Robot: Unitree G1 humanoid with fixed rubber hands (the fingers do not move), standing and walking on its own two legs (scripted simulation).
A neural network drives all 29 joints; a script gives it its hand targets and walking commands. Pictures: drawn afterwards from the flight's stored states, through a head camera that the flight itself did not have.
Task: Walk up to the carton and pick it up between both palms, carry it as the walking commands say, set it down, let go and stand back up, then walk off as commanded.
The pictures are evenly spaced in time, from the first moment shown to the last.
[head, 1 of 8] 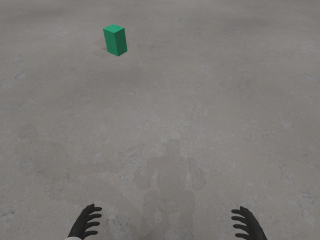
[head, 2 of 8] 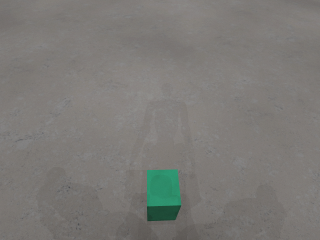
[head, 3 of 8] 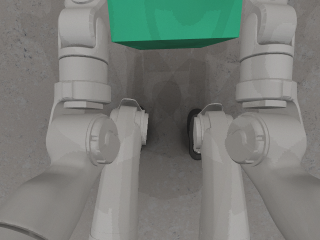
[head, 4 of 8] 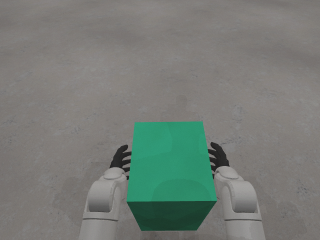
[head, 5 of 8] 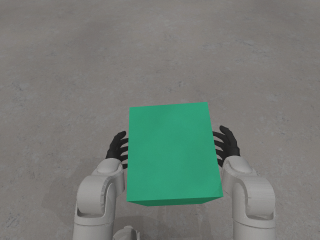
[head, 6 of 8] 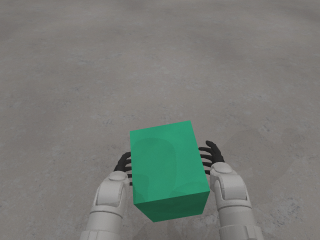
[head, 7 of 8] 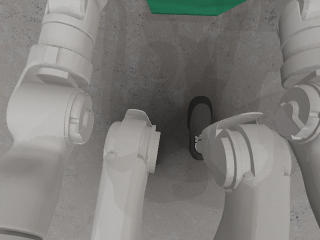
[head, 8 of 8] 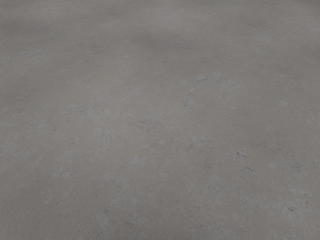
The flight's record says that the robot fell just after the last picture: no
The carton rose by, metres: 0.66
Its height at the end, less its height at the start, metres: +0.00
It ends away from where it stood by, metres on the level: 0.89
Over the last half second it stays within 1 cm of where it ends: yes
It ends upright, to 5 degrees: yes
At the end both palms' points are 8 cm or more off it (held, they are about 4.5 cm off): yes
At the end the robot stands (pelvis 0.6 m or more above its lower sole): yes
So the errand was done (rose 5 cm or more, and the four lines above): yes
